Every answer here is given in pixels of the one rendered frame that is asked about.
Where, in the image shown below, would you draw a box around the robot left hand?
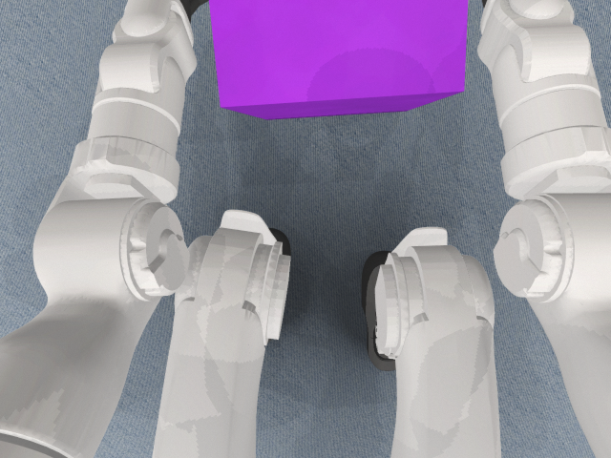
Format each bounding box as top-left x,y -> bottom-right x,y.
180,0 -> 209,23

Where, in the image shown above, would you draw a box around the right robot thigh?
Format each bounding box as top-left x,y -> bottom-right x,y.
375,245 -> 501,458

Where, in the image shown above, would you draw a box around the left robot upper arm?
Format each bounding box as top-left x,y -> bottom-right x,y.
0,197 -> 190,458

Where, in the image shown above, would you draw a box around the right robot upper arm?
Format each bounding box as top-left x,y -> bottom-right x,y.
494,193 -> 611,458

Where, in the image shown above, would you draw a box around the robot left forearm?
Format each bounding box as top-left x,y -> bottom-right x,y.
33,0 -> 197,278

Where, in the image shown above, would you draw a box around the robot right forearm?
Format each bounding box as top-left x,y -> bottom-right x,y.
477,0 -> 611,200

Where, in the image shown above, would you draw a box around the left robot shin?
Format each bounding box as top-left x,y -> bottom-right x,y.
175,210 -> 277,312

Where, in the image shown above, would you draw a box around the carton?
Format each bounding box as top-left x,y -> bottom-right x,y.
209,0 -> 468,120

